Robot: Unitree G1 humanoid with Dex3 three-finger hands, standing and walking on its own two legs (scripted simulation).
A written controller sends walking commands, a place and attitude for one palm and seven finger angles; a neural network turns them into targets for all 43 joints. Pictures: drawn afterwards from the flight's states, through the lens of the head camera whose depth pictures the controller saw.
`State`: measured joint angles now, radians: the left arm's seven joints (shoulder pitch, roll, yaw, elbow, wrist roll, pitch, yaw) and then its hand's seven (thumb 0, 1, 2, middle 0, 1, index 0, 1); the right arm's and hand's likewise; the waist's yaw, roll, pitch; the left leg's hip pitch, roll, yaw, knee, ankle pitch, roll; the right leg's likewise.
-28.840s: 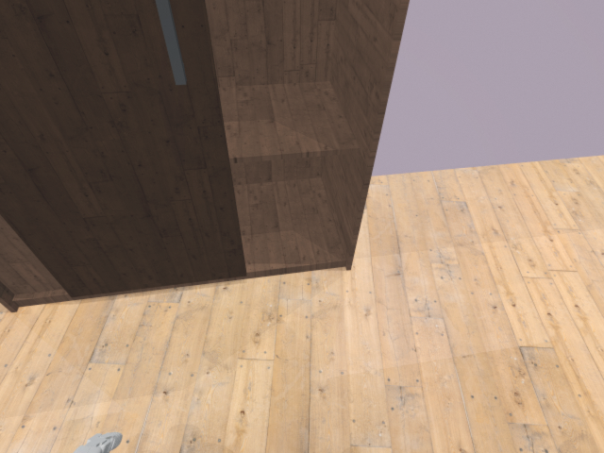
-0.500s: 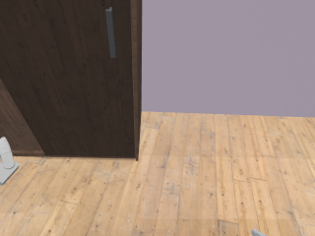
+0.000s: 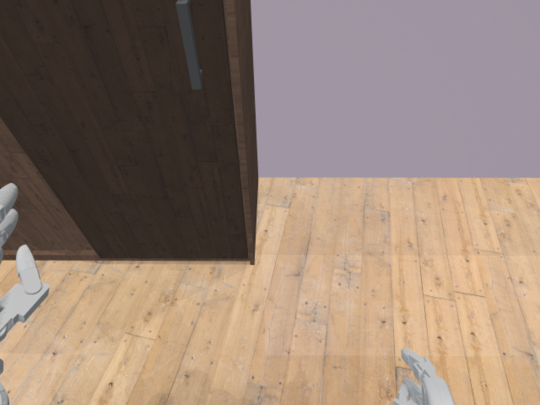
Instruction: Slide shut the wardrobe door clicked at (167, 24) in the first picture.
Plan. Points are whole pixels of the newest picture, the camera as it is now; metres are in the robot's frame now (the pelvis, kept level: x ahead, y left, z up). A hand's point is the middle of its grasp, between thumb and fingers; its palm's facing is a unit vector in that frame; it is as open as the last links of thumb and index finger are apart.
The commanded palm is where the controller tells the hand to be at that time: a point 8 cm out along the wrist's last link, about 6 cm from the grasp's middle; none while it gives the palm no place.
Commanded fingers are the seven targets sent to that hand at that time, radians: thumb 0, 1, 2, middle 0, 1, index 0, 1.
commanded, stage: stop stepping back and stand still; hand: left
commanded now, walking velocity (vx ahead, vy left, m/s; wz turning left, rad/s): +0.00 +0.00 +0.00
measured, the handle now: (192, 44) +0.77 +0.22 +0.19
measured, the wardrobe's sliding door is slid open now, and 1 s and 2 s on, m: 0.00 0.00 0.00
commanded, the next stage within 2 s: let the arm hang, fingers relaxed in 0.18 s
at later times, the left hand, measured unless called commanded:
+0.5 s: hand out of the picture +0.14 +0.26 -0.10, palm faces -0.05 -0.93 -0.36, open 7.4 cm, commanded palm none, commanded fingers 0.00 0.90 0.90 -0.20 -0.30 -0.20 -0.30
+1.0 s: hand out of the picture -0.02 +0.28 -0.16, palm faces -0.03 -0.95 -0.31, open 7.4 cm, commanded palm none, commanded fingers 0.00 0.90 0.90 -0.20 -0.30 -0.20 -0.30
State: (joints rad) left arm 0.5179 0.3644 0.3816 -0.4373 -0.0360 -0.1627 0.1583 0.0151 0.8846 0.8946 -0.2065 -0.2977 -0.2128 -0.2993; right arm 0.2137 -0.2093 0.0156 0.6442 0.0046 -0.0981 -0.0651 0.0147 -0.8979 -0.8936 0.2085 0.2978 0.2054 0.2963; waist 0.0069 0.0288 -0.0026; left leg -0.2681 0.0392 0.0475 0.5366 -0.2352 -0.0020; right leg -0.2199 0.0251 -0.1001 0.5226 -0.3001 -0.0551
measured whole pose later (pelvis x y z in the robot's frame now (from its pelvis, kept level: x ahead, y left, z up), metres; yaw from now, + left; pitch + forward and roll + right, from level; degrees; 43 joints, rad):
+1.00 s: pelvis -0.02 +0.05 +0.01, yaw +0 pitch -1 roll +0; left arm 0.24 0.30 0.00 1.14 0.02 0.02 0.01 0.01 0.91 0.89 -0.20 -0.30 -0.20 -0.30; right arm 0.21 -0.24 0.00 1.09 -0.02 0.03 -0.01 0.01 -0.90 -0.89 0.20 0.30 0.20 0.30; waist 0.01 0.01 0.06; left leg -0.22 -0.03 0.08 0.38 -0.16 0.06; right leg -0.18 -0.04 -0.07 0.39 -0.19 0.01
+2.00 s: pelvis +0.04 +0.03 +0.02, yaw -1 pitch +0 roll +0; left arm 0.09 0.35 -0.01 1.13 0.02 -0.01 0.01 0.01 0.90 0.89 -0.20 -0.30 -0.20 -0.30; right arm 0.08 -0.33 0.01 1.12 -0.01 0.01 0.00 0.01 -0.90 -0.89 0.21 0.30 0.20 0.30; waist 0.00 -0.01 0.05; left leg -0.08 -0.01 0.08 0.27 -0.18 0.03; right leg -0.04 -0.01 -0.07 0.26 -0.21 -0.01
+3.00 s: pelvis +0.03 +0.02 +0.02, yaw -1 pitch -1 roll +0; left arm 0.10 0.35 -0.01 1.13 0.02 -0.01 0.01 0.01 0.90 0.89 -0.20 -0.30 -0.20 -0.30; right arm 0.10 -0.33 0.01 1.13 -0.01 0.01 -0.01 0.01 -0.90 -0.89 0.21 0.30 0.20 0.30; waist -0.01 -0.01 0.06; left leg -0.06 0.01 0.09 0.25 -0.17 0.01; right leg -0.02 0.01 -0.06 0.24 -0.19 -0.02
